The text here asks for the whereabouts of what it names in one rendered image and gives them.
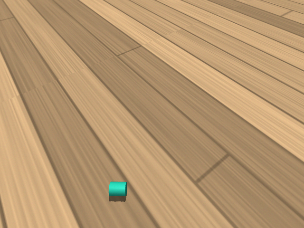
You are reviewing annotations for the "can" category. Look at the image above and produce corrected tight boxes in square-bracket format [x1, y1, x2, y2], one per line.
[109, 181, 127, 196]

